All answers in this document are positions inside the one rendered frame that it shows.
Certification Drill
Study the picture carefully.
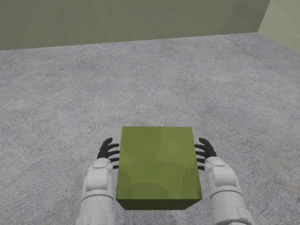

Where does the robot right hand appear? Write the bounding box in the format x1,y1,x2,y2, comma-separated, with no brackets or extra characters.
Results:
195,138,217,170

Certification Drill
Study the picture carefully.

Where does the carton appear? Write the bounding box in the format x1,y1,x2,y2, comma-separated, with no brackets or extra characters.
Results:
116,126,203,210

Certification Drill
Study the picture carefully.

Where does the robot right forearm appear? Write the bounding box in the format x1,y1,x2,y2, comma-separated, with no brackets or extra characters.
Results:
204,157,255,225

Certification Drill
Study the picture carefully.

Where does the robot left hand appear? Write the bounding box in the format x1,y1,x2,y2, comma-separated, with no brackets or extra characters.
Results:
97,138,120,169

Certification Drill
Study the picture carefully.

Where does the robot left forearm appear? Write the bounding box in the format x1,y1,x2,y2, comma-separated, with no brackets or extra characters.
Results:
75,158,115,225

